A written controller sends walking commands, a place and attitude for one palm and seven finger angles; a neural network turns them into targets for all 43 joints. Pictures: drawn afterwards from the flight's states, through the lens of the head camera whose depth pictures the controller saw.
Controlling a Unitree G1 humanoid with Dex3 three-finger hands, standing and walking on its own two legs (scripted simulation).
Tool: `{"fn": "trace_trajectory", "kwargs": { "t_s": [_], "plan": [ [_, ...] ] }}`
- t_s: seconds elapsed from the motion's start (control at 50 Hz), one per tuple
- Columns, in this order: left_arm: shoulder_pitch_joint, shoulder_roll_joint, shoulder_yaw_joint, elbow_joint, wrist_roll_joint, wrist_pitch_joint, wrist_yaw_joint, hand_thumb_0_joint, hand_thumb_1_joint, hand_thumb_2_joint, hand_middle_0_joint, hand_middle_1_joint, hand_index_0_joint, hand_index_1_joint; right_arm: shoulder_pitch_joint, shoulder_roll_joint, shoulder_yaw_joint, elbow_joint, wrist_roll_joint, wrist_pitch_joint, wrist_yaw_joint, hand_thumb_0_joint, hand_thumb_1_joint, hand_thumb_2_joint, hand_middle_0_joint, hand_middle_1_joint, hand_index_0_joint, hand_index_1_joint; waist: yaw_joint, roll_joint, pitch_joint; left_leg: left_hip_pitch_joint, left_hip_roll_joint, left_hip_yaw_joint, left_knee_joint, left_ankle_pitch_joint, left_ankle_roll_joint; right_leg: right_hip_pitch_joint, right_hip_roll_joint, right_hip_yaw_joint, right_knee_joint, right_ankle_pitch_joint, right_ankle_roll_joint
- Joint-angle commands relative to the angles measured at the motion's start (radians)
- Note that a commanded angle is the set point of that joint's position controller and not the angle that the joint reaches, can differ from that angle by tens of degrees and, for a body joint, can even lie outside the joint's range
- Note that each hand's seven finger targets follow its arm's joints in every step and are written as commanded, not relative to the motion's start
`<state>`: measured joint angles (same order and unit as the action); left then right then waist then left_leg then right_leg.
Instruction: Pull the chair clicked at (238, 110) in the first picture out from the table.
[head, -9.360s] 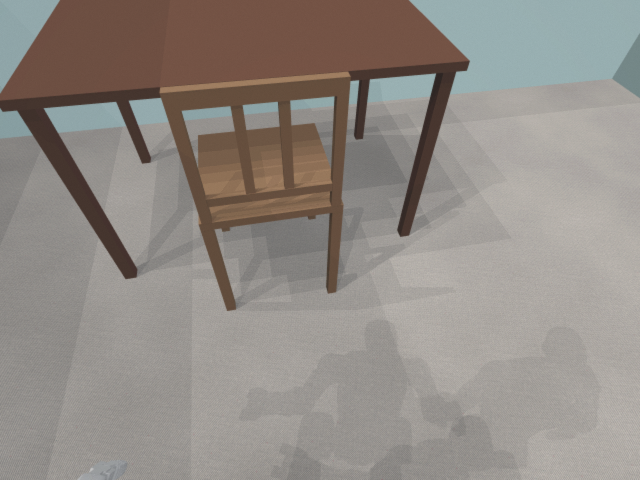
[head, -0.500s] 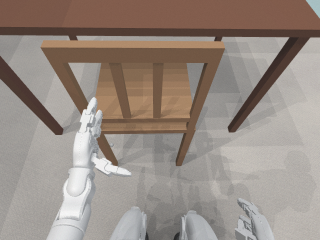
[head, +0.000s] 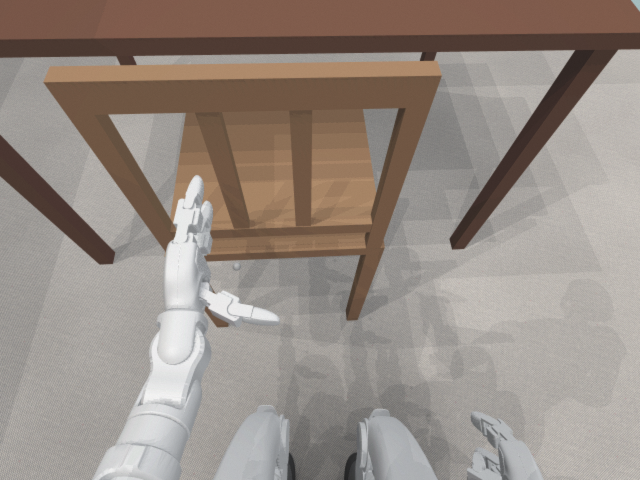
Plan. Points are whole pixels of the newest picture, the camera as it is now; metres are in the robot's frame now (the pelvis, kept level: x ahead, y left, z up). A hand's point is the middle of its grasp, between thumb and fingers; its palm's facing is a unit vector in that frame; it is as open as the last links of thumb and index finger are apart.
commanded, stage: aim the fingers beside a spindle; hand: left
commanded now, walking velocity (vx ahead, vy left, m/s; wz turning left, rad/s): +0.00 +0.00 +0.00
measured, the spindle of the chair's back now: (227, 177) +0.50 +0.14 +0.02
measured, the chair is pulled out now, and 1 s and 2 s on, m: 0.00 0.00 0.00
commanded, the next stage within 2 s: push the fingers through the gap in 0.40 s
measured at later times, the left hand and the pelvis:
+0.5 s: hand (228, 270) +0.36 +0.12 +0.02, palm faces +0.06 -1.00 -0.01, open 16.9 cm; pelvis +0.00 +0.00 +0.00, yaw +0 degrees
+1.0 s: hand (239, 236) +0.41 +0.12 +0.02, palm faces +0.08 -1.00 -0.03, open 16.9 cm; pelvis -0.01 +0.00 +0.00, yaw +0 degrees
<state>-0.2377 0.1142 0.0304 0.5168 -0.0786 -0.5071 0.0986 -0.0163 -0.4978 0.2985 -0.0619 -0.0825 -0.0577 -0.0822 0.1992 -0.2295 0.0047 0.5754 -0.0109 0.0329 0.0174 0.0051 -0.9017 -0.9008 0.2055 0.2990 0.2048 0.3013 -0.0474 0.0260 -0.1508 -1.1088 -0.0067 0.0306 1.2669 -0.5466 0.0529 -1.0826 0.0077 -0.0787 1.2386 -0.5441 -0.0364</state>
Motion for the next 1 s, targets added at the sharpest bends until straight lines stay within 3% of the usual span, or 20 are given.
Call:
{"fn": "trace_trajectory", "kwargs": {
  "t_s": [0.0,0.06,0.08,0.14,0.2,0.22,0.24,0.3,0.34,0.36,0.42,0.48,0.56,0.62,0.66,0.74,0.78,0.84,0.88,0.98],
  "plan": [
    [-0.211,0.111,0.062,-0.204,-0.016,-0.080,-0.007,0.000,-0.500,0.300,-0.060,-0.080,-0.060,-0.080,0.025,-0.137,-0.052,-0.112,0.000,-0.041,-0.014,0.000,-0.900,-0.900,0.200,0.300,0.200,0.300,-0.005,-0.044,-0.411,0.232,0.007,-0.067,-0.157,0.274,-0.027,0.279,-0.007,0.072,-0.172,0.302,0.008],
    [-0.235,0.082,0.022,-0.228,-0.019,-0.092,-0.027,0.000,-0.500,0.300,-0.060,-0.080,-0.060,-0.080,0.023,-0.138,-0.054,-0.107,0.002,-0.046,-0.016,0.000,-0.900,-0.900,0.200,0.300,0.200,0.300,-0.018,0.000,-0.426,0.278,0.012,-0.074,-0.156,0.291,-0.029,0.244,-0.006,0.064,-0.167,0.300,0.007],
    [-0.230,0.058,-0.004,-0.227,-0.023,-0.090,-0.035,0.000,-0.500,0.300,-0.060,-0.080,-0.060,-0.080,0.026,-0.139,-0.054,-0.105,0.003,-0.049,-0.015,0.000,-0.900,-0.900,0.200,0.300,0.200,0.300,-0.022,-0.002,-0.426,0.291,0.013,-0.080,-0.157,0.298,-0.029,0.237,-0.005,0.059,-0.168,0.300,0.006],
    [-0.241,0.062,-0.001,-0.186,-0.027,-0.080,-0.041,0.000,-0.500,0.300,-0.060,-0.080,-0.060,-0.080,0.032,-0.145,-0.057,-0.094,0.006,-0.049,-0.016,0.000,-0.900,-0.900,0.200,0.300,0.200,0.300,-0.037,-0.026,-0.389,0.283,0.015,-0.083,-0.156,0.284,-0.027,0.211,-0.003,0.054,-0.176,0.282,0.008],
    [-0.249,0.078,0.015,-0.171,-0.026,-0.078,-0.039,0.000,-0.500,0.300,-0.060,-0.080,-0.060,-0.080,0.028,-0.147,-0.057,-0.095,0.004,-0.047,-0.017,0.000,-0.900,-0.900,0.200,0.300,0.200,0.300,-0.029,-0.023,-0.391,0.259,0.009,-0.076,-0.155,0.265,-0.027,0.225,-0.005,0.061,-0.178,0.273,0.008],
    [-0.247,0.121,0.056,-0.184,-0.022,-0.082,-0.032,0.000,-0.500,0.300,-0.060,-0.080,-0.060,-0.080,0.030,-0.150,-0.058,-0.097,0.004,-0.047,-0.019,0.000,-0.900,-0.900,0.200,0.300,0.200,0.300,-0.016,-0.006,-0.408,0.270,0.010,-0.079,-0.155,0.285,-0.029,0.226,-0.004,0.059,-0.167,0.286,0.004],
    [-0.253,0.103,0.038,-0.210,-0.020,-0.087,-0.031,0.000,-0.500,0.300,-0.060,-0.080,-0.060,-0.080,0.028,-0.145,-0.056,-0.102,0.002,-0.046,-0.016,0.000,-0.900,-0.900,0.200,0.300,0.200,0.300,-0.012,0.018,-0.432,0.295,0.009,-0.079,-0.158,0.312,-0.031,0.232,-0.006,0.057,-0.160,0.307,0.004],
    [-0.203,0.088,0.033,-0.219,-0.023,-0.087,-0.023,0.000,-0.500,0.300,-0.060,-0.080,-0.060,-0.080,0.027,-0.140,-0.057,-0.108,0.001,-0.043,-0.010,0.000,-0.900,-0.900,0.200,0.300,0.200,0.300,-0.007,-0.004,-0.434,0.300,0.010,-0.074,-0.157,0.348,-0.032,0.255,-0.005,0.057,-0.161,0.347,0.004],
    [-0.170,0.124,0.071,-0.213,-0.020,-0.088,-0.020,0.000,-0.500,0.300,-0.060,-0.080,-0.060,-0.080,0.026,-0.140,-0.057,-0.112,0.001,-0.039,-0.009,0.000,-0.900,-0.900,0.200,0.300,0.200,0.300,0.003,-0.019,-0.438,0.279,0.010,-0.071,-0.156,0.342,-0.031,0.274,-0.004,0.063,-0.158,0.354,0.006],
    [-0.162,0.086,0.034,-0.214,-0.018,-0.086,-0.025,0.000,-0.500,0.300,-0.060,-0.080,-0.060,-0.080,0.023,-0.136,-0.055,-0.118,0.002,-0.038,-0.007,0.000,-0.900,-0.900,0.200,0.300,0.200,0.300,-0.004,-0.022,-0.427,0.279,0.010,-0.070,-0.159,0.336,-0.030,0.271,-0.005,0.061,-0.161,0.352,0.006],
    [-0.165,0.084,0.025,-0.210,-0.018,-0.083,-0.031,0.000,-0.500,0.300,-0.060,-0.080,-0.060,-0.080,0.017,-0.141,-0.055,-0.121,0.005,-0.036,-0.007,0.000,-0.900,-0.900,0.200,0.300,0.200,0.300,-0.009,-0.016,-0.388,0.271,0.011,-0.077,-0.164,0.305,-0.031,0.240,-0.002,0.055,-0.164,0.310,0.003],
    [-0.168,0.038,-0.024,-0.253,-0.022,-0.087,-0.034,0.000,-0.500,0.300,-0.060,-0.080,-0.060,-0.080,0.016,-0.139,-0.058,-0.124,0.004,-0.040,-0.005,0.000,-0.900,-0.900,0.200,0.300,0.200,0.300,-0.014,-0.003,-0.410,0.316,0.014,-0.084,-0.167,0.324,-0.034,0.224,-0.004,0.049,-0.165,0.309,0.003],
    [-0.280,0.062,-0.016,-0.224,-0.008,-0.089,-0.020,0.000,-0.500,0.300,-0.060,-0.080,-0.060,-0.080,0.019,-0.144,-0.056,-0.099,0.003,-0.040,-0.014,0.000,-0.900,-0.900,0.200,0.300,0.200,0.300,-0.044,-0.027,-0.375,0.291,0.015,-0.094,-0.155,0.273,-0.030,0.179,-0.004,0.049,-0.167,0.259,0.007],
    [-0.322,0.120,0.045,-0.187,-0.001,-0.094,-0.005,0.000,-0.500,0.300,-0.060,-0.080,-0.060,-0.080,0.021,-0.149,-0.054,-0.094,0.000,-0.041,-0.019,0.000,-0.900,-0.900,0.200,0.300,0.200,0.300,-0.030,-0.015,-0.379,0.273,0.010,-0.094,-0.157,0.243,-0.031,0.180,-0.002,0.052,-0.166,0.224,0.003],
    [-0.370,0.076,0.007,-0.180,0.002,-0.096,-0.004,0.000,-0.500,0.300,-0.060,-0.080,-0.060,-0.080,0.017,-0.143,-0.052,-0.089,-0.001,-0.044,-0.018,0.000,-0.900,-0.900,0.200,0.300,0.200,0.300,-0.038,0.024,-0.404,0.303,0.011,-0.099,-0.157,0.252,-0.034,0.158,-0.004,0.049,-0.160,0.222,0.004],
    [-0.373,0.072,0.019,-0.120,0.004,-0.077,0.006,0.000,-0.500,0.300,-0.060,-0.080,-0.060,-0.080,0.032,-0.146,-0.055,-0.086,-0.003,-0.038,-0.011,0.000,-0.900,-0.900,0.200,0.300,0.200,0.300,-0.032,0.031,-0.442,0.330,0.014,-0.100,-0.159,0.289,-0.038,0.158,-0.002,0.043,-0.156,0.245,0.002],
    [-0.388,0.098,0.048,-0.075,0.002,-0.068,0.010,0.000,-0.500,0.300,-0.060,-0.080,-0.060,-0.080,0.039,-0.149,-0.054,-0.081,-0.001,-0.032,-0.012,0.000,-0.900,-0.900,0.200,0.300,0.200,0.300,-0.038,-0.030,-0.413,0.280,0.012,-0.094,-0.160,0.263,-0.034,0.186,0.000,0.050,-0.167,0.242,0.007],
    [-0.424,0.114,0.070,-0.024,0.010,-0.065,0.014,0.000,-0.500,0.300,-0.060,-0.080,-0.060,-0.080,0.050,-0.149,-0.049,-0.081,-0.001,-0.024,-0.010,0.000,-0.900,-0.900,0.200,0.300,0.200,0.300,-0.038,-0.011,-0.397,0.252,0.008,-0.089,-0.166,0.241,-0.032,0.189,0.001,0.053,-0.170,0.230,0.006],
    [-0.488,0.122,0.080,-0.011,0.007,-0.075,0.018,0.000,-0.500,0.300,-0.060,-0.080,-0.060,-0.080,0.052,-0.149,-0.049,-0.075,-0.002,-0.024,-0.013,0.000,-0.900,-0.900,0.200,0.300,0.200,0.300,-0.053,-0.037,-0.397,0.234,0.008,-0.083,-0.159,0.214,-0.027,0.190,0.002,0.060,-0.179,0.211,0.009],
    [-0.553,0.133,0.096,0.005,0.009,-0.107,0.023,0.000,-0.500,0.300,-0.060,-0.080,-0.060,-0.080,0.079,-0.152,-0.054,-0.057,-0.009,-0.027,-0.009,0.000,-0.900,-0.900,0.200,0.300,0.200,0.300,-0.060,0.008,-0.459,0.282,0.012,-0.085,-0.150,0.282,-0.033,0.184,0.003,0.059,-0.164,0.267,0.009]
  ]
}}
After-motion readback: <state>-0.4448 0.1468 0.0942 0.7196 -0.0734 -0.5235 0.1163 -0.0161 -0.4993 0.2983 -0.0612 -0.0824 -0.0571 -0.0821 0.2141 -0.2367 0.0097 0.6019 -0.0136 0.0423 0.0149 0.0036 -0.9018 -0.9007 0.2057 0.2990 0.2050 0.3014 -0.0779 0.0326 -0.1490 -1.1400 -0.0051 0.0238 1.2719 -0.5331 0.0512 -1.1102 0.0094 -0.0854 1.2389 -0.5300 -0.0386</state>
